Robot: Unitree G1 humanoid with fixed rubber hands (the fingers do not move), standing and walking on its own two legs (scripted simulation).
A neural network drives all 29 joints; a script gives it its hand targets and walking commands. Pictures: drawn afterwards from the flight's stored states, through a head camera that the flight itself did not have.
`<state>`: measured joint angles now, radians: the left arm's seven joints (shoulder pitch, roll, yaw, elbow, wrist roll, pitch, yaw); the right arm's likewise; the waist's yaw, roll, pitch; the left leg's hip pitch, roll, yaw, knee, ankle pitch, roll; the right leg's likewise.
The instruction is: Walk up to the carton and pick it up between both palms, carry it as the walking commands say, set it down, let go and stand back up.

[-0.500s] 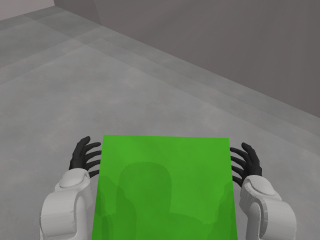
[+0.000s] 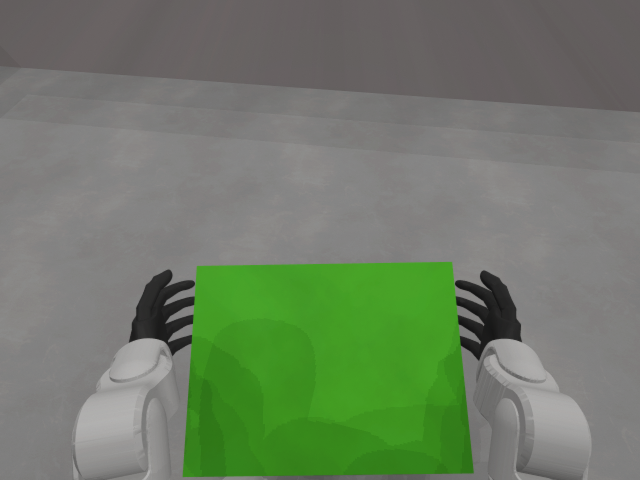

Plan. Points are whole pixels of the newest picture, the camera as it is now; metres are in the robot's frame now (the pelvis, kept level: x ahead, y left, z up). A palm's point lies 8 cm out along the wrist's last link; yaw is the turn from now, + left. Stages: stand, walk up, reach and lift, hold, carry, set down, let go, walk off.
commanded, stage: carry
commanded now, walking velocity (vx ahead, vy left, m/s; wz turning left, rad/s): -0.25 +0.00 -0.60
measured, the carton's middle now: (325, 358) +0.27 -0.01 -0.01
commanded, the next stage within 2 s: none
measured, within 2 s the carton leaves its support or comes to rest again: neither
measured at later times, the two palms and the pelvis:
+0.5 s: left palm out of the picture +0.12 +0.13 +0.10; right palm out of the picture +0.01 -0.21 +0.11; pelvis -0.17 +0.03 +0.00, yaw -17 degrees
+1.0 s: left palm out of the picture -0.04 +0.12 +0.08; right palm out of the picture -0.22 -0.18 +0.10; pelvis -0.34 +0.09 +0.00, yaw -32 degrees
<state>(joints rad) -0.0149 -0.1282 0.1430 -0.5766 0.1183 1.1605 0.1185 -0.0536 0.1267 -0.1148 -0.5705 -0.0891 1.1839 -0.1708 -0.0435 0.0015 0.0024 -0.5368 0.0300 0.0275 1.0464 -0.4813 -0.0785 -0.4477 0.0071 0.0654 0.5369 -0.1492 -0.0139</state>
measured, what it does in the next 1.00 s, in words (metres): walks backwards, turning right: left foot, then right foot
